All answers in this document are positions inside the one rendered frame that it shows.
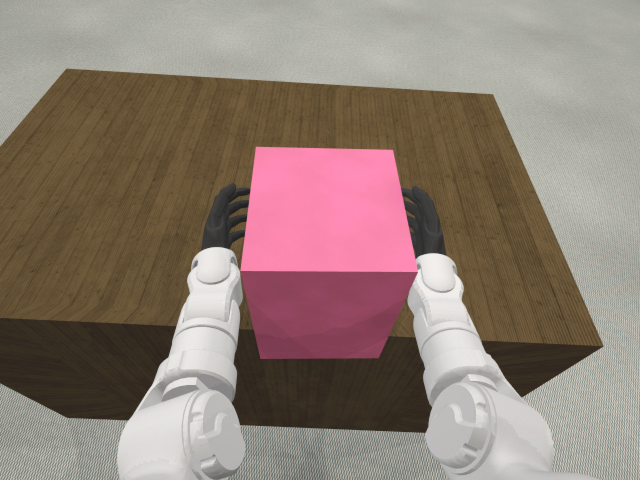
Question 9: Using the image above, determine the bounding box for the right robot forearm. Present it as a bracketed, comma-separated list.
[407, 253, 529, 407]

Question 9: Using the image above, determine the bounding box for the left robot upper arm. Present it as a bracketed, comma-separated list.
[118, 389, 246, 480]

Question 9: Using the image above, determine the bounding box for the pedestal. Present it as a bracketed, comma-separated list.
[0, 69, 604, 433]

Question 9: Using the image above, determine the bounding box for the carton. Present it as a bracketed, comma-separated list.
[240, 147, 418, 359]

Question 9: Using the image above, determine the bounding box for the left robot hand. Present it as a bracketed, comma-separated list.
[201, 183, 251, 251]

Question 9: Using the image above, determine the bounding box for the right robot hand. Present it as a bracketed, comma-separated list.
[401, 186, 446, 258]

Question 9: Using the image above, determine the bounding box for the left robot forearm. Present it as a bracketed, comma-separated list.
[117, 247, 243, 478]

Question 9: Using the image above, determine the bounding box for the right robot upper arm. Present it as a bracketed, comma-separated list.
[425, 381, 600, 480]

